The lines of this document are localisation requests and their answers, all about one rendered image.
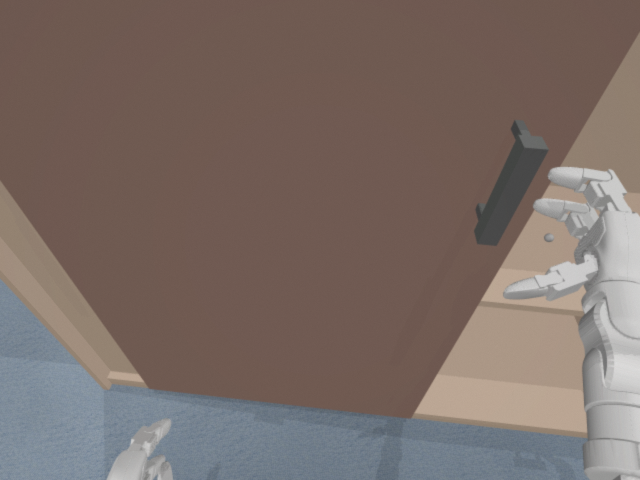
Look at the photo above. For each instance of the left robot hand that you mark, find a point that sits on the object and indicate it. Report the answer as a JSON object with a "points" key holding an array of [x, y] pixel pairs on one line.
{"points": [[132, 464]]}

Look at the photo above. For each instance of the right robot hand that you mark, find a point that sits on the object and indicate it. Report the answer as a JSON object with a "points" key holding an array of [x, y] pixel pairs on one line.
{"points": [[613, 237]]}

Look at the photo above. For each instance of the handle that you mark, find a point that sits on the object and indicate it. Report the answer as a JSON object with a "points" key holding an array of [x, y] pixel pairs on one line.
{"points": [[522, 164]]}

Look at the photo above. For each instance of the right robot forearm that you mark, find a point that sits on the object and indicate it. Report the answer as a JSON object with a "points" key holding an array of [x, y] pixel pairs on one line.
{"points": [[610, 332]]}

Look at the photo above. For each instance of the wardrobe door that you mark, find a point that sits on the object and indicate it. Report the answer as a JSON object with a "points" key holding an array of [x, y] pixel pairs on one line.
{"points": [[274, 200], [24, 241]]}

